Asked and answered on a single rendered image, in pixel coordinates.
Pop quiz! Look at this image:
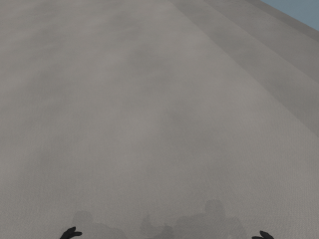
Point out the left robot hand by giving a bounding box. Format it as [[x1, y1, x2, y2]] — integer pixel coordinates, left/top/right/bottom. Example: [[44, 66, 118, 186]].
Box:
[[60, 226, 83, 239]]

